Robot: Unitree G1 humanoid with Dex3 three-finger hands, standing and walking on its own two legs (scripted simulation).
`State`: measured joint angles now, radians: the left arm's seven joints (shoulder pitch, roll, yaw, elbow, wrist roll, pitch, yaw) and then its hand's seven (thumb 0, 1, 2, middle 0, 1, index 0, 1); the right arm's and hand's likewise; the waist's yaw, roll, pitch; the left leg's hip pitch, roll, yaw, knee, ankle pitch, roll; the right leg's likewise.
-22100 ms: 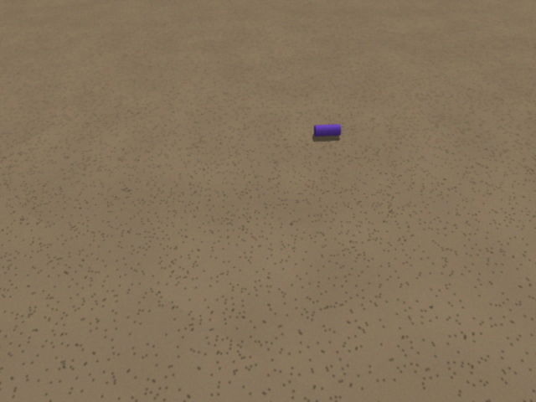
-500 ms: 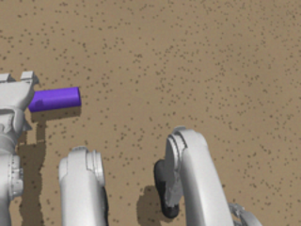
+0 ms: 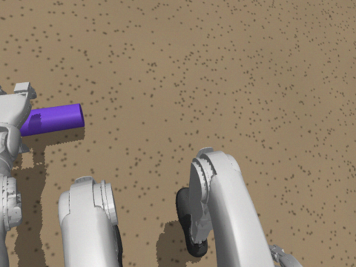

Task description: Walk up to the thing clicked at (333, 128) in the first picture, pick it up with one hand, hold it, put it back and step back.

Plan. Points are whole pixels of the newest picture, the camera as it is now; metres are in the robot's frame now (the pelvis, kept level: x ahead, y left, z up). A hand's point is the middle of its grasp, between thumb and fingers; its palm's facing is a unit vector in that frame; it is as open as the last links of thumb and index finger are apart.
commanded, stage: rise first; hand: left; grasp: from above
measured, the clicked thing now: (52, 119) +0.50 +0.24 -0.30
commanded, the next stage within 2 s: approach in 0.86 s
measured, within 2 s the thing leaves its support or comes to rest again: neither
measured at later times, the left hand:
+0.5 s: hand (17, 126) +0.45 +0.28 -0.17, palm faces -0.47 -0.05 -0.88, open 13.3 cm
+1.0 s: hand (19, 126) +0.46 +0.28 -0.18, palm faces -0.45 -0.05 -0.89, open 13.1 cm
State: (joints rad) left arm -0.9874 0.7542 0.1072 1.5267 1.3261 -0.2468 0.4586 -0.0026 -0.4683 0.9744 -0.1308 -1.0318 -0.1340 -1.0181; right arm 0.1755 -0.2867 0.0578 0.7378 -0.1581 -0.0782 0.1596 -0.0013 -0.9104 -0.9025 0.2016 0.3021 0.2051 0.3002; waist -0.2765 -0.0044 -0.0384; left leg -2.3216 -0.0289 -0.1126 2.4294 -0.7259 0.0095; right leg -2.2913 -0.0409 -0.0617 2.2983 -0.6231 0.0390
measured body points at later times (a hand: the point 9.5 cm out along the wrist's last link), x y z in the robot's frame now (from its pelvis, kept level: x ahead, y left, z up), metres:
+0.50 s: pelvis +0.00 +0.00 +0.01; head +0.24 +0.07 +0.38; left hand +0.47 +0.28 -0.12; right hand +0.04 -0.28 -0.09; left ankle +0.07 +0.12 -0.29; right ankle +0.11 -0.13 -0.29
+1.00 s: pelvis +0.00 +0.00 +0.00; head +0.24 +0.07 +0.37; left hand +0.48 +0.28 -0.13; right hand +0.03 -0.28 -0.10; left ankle +0.07 +0.12 -0.29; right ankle +0.11 -0.13 -0.29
